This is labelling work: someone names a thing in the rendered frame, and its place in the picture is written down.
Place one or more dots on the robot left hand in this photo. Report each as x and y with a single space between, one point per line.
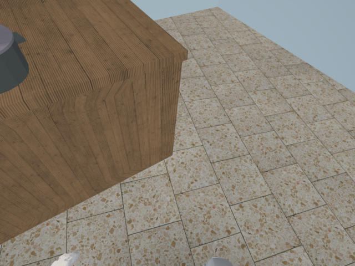
66 259

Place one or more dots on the table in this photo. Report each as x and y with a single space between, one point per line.
98 105

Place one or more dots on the lid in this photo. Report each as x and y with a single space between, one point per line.
6 38

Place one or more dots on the pot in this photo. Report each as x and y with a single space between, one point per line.
13 65

